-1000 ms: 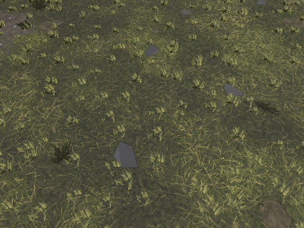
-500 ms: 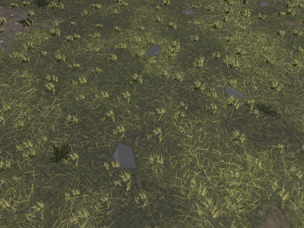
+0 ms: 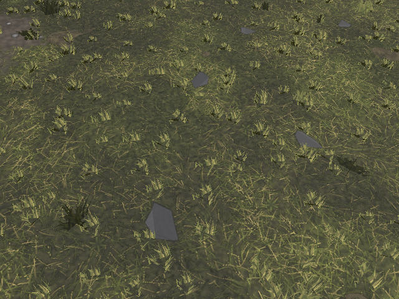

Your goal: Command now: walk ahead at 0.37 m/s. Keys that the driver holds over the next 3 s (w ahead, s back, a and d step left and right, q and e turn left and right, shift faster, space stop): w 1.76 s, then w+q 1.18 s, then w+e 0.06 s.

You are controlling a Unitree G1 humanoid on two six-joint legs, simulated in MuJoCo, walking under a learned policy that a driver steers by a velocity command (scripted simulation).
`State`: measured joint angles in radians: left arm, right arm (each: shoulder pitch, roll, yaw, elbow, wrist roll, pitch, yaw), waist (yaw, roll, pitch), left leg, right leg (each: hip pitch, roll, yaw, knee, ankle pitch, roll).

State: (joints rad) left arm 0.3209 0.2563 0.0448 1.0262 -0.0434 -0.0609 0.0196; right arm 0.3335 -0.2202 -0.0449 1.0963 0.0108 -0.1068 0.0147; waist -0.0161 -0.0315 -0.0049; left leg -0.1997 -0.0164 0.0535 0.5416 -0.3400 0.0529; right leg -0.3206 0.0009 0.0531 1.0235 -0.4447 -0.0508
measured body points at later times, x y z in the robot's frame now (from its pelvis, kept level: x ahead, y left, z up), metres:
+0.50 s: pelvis +0.26 -0.05 -0.01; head +0.29 -0.06 +0.44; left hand +0.41 +0.20 -0.12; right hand +0.24 -0.31 -0.15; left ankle +0.08 +0.08 -0.63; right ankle +0.34 -0.14 -0.73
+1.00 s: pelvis +0.55 +0.00 -0.01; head +0.58 +0.01 +0.44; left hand +0.51 +0.27 -0.16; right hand +0.74 -0.24 -0.11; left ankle +0.65 +0.09 -0.73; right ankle +0.37 -0.14 -0.68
